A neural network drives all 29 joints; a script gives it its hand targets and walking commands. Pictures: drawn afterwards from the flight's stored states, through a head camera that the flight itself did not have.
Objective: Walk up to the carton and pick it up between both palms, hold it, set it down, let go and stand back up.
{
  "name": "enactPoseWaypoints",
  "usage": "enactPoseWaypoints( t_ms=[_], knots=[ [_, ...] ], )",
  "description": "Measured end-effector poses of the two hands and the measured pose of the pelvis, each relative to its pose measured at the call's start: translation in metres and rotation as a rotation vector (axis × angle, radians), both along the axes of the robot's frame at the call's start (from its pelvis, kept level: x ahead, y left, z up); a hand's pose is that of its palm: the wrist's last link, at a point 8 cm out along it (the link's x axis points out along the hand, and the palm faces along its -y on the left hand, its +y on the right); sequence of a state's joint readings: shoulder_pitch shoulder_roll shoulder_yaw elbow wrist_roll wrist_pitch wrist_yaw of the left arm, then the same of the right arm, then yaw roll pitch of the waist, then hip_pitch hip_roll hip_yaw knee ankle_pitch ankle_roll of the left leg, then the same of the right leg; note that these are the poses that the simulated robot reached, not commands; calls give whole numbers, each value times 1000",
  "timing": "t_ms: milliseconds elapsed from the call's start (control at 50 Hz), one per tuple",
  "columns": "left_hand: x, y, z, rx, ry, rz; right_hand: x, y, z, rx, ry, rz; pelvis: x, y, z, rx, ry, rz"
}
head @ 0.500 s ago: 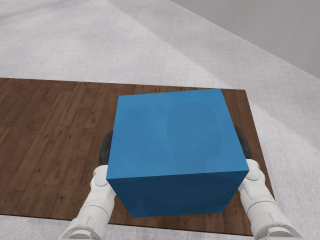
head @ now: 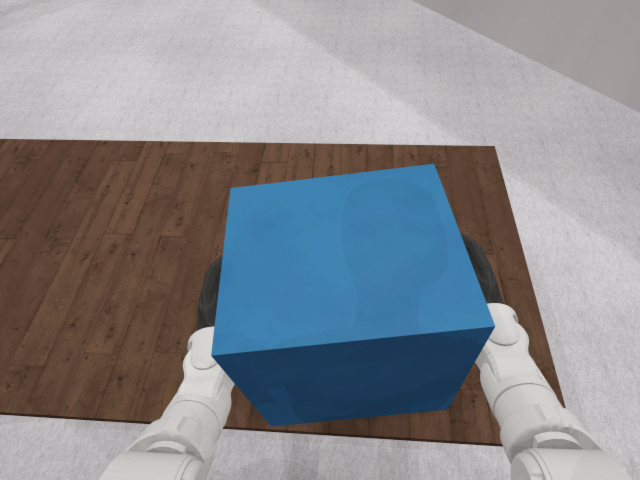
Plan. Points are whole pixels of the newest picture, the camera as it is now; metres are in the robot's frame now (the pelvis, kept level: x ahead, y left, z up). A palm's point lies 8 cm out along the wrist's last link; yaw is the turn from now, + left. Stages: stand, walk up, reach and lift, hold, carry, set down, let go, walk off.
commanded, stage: set down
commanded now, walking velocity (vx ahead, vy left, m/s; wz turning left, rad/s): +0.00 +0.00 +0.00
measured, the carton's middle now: (345, 305) +0.37 -0.02 -0.04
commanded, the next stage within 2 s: none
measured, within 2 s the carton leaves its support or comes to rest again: rests again in 0.48 s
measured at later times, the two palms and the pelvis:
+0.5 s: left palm (218, 320) +0.36 +0.15 -0.04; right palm (478, 300) +0.37 -0.20 -0.03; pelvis +0.00 +0.00 -0.01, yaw +0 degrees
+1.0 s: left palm (218, 315) +0.37 +0.16 -0.04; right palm (476, 297) +0.38 -0.20 -0.04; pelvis -0.03 +0.00 -0.03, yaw -2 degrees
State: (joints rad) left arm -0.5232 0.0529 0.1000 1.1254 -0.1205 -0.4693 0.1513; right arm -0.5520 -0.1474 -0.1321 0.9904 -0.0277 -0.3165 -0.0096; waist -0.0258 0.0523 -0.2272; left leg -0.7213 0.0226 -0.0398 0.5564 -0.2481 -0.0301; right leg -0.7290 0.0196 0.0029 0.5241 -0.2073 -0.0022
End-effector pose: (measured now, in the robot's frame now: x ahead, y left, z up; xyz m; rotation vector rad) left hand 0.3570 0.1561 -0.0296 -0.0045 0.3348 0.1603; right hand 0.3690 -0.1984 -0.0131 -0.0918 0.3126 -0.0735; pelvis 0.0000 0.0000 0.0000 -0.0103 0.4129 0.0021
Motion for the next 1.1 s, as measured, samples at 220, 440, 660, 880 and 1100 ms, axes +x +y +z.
enactPoseWaypoints(
  t_ms=[220,440,660,880,1100],
  knots=[
    [-3,0,-9,-3,-6,11,-1,0,-12,-4,-5,11,-3,-1,-8,3,21,2],
    [0,-2,-10,6,-18,8,1,-2,-19,3,-14,9,-3,1,-13,8,16,-1],
    [0,-4,-11,18,-31,4,-1,-5,-26,-2,-19,12,-6,2,-16,9,13,-3],
    [6,-2,-12,27,-44,-4,4,-5,-27,8,-6,5,-18,0,-21,8,29,-28],
    [14,2,-9,26,-49,-19,17,-6,-20,49,-36,-2,-38,2,-31,0,83,-42]
  ],
)
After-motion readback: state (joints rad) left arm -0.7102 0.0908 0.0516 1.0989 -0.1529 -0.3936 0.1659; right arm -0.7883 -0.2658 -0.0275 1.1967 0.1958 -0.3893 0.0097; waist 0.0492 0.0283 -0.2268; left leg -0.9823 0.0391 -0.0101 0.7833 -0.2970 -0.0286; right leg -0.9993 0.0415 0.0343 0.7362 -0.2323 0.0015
